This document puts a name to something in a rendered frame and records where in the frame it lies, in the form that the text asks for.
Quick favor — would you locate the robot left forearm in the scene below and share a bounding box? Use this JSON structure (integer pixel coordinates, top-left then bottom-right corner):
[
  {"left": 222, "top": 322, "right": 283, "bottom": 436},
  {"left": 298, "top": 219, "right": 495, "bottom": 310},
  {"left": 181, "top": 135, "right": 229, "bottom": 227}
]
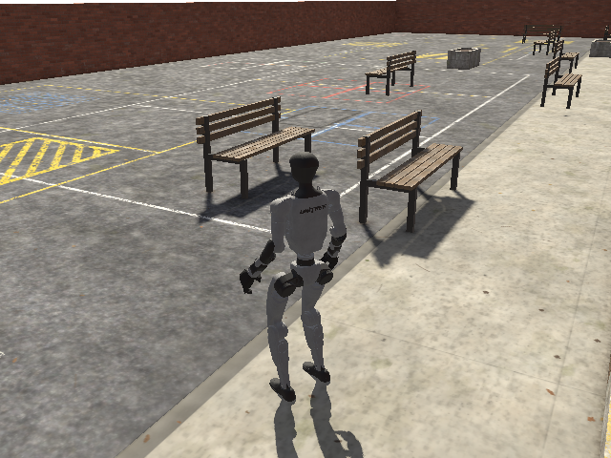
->
[{"left": 247, "top": 239, "right": 276, "bottom": 278}]

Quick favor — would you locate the left robot upper arm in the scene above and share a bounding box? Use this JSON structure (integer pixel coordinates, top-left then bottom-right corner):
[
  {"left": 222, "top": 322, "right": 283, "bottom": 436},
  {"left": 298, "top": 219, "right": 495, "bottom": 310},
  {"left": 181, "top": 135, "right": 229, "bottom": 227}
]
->
[{"left": 270, "top": 197, "right": 291, "bottom": 253}]

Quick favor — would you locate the right robot upper arm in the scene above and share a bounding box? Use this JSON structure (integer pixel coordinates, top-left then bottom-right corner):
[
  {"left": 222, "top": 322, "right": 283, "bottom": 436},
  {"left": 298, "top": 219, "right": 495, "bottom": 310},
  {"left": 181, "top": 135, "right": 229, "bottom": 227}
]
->
[{"left": 321, "top": 189, "right": 347, "bottom": 238}]

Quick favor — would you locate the robot right forearm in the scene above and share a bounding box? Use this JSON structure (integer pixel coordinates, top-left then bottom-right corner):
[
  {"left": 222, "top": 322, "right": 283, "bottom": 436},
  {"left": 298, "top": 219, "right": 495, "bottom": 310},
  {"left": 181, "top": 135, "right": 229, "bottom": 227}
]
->
[{"left": 327, "top": 228, "right": 347, "bottom": 258}]

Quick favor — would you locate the left robot hand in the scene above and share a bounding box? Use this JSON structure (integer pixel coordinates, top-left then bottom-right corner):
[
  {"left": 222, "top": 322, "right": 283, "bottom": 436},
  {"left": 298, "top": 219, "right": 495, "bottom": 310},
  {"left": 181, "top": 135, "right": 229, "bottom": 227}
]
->
[{"left": 240, "top": 269, "right": 262, "bottom": 294}]

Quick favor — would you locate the right robot thigh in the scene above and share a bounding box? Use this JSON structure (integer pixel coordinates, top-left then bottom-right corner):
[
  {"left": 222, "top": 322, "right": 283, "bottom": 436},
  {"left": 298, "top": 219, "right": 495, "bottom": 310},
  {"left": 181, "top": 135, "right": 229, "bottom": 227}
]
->
[{"left": 301, "top": 260, "right": 333, "bottom": 326}]

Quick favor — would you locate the right robot hand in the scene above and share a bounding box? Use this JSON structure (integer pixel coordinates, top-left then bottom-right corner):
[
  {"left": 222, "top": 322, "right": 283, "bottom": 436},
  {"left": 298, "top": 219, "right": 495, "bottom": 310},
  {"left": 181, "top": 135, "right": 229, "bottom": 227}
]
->
[{"left": 320, "top": 251, "right": 339, "bottom": 270}]

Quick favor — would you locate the robot head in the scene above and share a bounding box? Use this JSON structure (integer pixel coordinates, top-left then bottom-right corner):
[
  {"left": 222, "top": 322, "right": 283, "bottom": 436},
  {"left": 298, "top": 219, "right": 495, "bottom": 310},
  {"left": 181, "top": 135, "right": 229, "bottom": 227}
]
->
[{"left": 289, "top": 152, "right": 323, "bottom": 198}]

